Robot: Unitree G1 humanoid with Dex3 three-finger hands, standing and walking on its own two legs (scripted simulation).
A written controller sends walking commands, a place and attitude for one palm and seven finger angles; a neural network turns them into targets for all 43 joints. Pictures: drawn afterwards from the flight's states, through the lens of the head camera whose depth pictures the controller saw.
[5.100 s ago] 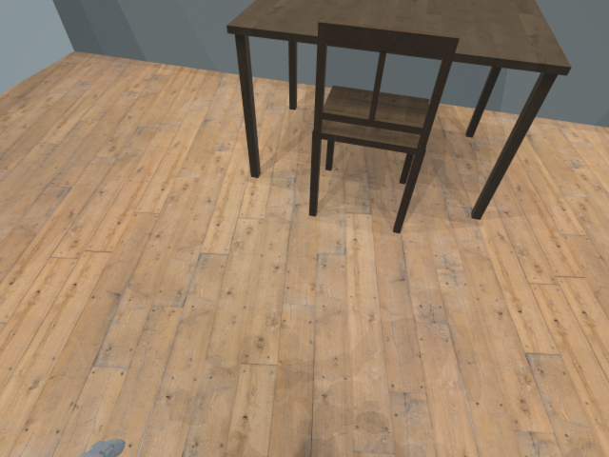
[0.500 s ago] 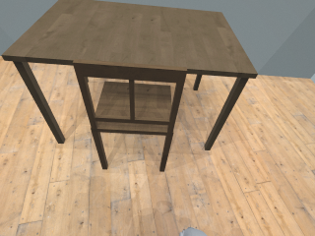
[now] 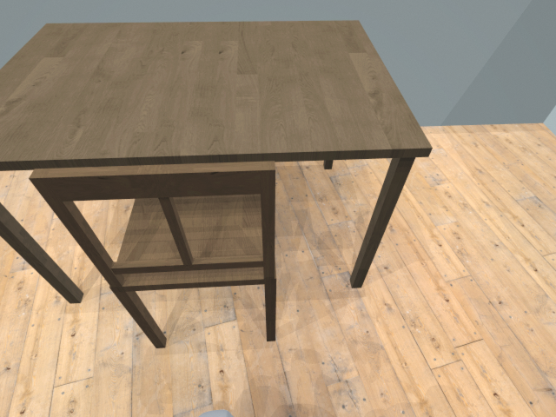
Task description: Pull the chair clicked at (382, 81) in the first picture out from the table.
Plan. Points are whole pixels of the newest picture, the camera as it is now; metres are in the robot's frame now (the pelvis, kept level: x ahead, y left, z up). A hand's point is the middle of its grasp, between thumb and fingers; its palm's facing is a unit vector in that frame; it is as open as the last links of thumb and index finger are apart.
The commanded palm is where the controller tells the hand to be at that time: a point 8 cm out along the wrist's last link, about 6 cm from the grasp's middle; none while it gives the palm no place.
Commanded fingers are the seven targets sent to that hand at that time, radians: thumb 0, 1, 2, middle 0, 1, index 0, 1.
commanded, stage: come to a stop and stand still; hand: left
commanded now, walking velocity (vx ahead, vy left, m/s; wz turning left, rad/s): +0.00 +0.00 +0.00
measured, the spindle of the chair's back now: (177, 231) +0.49 +0.23 -0.11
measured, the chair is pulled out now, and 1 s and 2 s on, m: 0.00 0.00 0.00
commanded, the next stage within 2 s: look again from close up in 1.56 s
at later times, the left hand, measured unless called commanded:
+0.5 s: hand out of the picture +0.06 +0.20 -0.17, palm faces +0.01 -0.96 -0.27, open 7.3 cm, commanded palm none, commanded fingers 0.00 0.90 0.90 -0.20 -0.30 -0.20 -0.30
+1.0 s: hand out of the picture -0.01 +0.16 -0.15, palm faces +0.08 -0.96 -0.28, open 7.3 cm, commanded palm none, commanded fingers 0.00 0.90 0.90 -0.20 -0.30 -0.20 -0.30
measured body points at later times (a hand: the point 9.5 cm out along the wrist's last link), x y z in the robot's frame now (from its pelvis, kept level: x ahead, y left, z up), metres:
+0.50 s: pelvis +0.03 +0.00 +0.00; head +0.08 -0.01 +0.44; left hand +0.06 +0.25 -0.15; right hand +0.10 -0.24 -0.16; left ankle +0.08 +0.11 -0.74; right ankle -0.01 -0.13 -0.70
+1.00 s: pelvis -0.01 -0.03 +0.01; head +0.01 -0.06 +0.46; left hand -0.01 +0.21 -0.13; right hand +0.03 -0.29 -0.16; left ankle -0.03 +0.12 -0.69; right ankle +0.00 -0.14 -0.74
